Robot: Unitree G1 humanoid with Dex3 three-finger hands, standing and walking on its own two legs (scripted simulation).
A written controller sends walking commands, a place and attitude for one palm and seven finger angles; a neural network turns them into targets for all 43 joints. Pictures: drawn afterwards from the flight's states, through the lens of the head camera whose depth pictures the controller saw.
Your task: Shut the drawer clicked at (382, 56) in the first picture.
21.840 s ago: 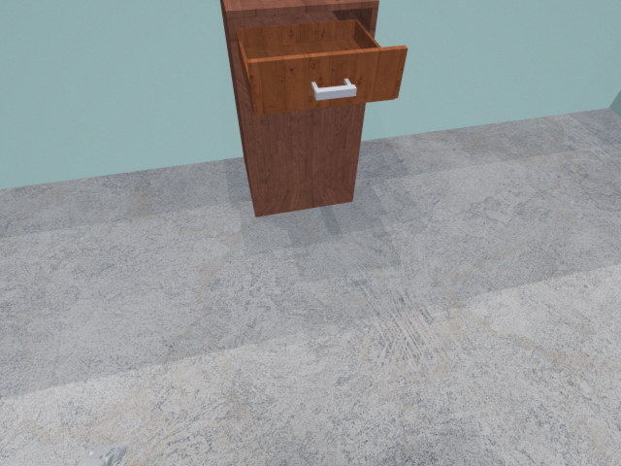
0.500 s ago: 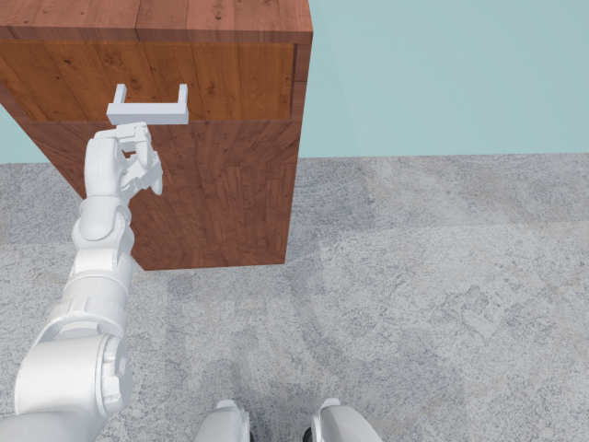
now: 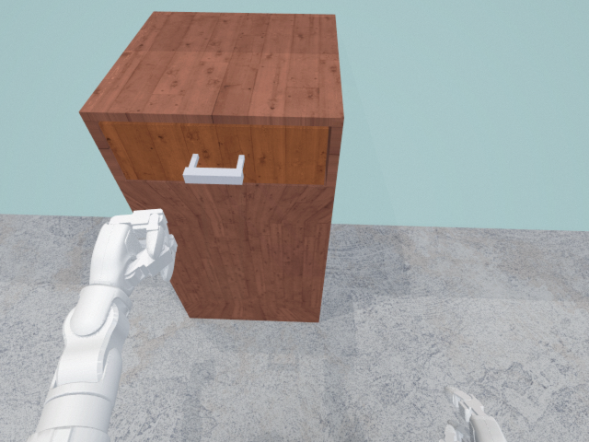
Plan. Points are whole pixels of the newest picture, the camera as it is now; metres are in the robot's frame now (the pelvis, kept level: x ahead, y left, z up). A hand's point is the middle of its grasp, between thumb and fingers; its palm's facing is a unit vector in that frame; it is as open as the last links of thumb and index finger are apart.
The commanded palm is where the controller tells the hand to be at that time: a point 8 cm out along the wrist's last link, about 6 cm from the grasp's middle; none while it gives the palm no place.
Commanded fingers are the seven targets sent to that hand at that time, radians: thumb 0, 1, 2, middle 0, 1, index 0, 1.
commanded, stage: draw the hand back to the body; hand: left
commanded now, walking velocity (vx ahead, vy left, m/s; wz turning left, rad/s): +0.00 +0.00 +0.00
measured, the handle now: (215, 167) +0.58 +0.17 +0.02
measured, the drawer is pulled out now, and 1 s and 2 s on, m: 0.00 0.00 0.00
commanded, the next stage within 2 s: step back with the hand held close in 0.88 s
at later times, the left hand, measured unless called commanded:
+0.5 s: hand (77, 306) +0.23 +0.22 +0.16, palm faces +0.29 -0.90 -0.32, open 3.2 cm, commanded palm +0.18 +0.27 +0.18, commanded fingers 0.00 0.90 0.90 -1.40 -1.60 -1.40 -1.60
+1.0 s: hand (27, 344) +0.18 +0.23 +0.18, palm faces +0.39 -0.84 -0.38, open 3.2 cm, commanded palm +0.13 +0.27 +0.21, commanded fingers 0.00 0.90 0.90 -1.40 -1.60 -1.40 -1.60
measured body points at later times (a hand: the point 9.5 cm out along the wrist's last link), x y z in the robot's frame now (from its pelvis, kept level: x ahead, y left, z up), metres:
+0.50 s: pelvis +0.00 +0.00 +0.03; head -0.02 -0.02 +0.48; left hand +0.21 +0.27 +0.18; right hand +0.19 -0.21 -0.05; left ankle -0.01 +0.10 -0.71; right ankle -0.03 -0.10 -0.71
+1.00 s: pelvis +0.00 -0.01 +0.03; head -0.02 -0.03 +0.48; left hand +0.16 +0.27 +0.21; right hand +0.19 -0.22 -0.05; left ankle -0.01 +0.10 -0.71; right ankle -0.03 -0.10 -0.71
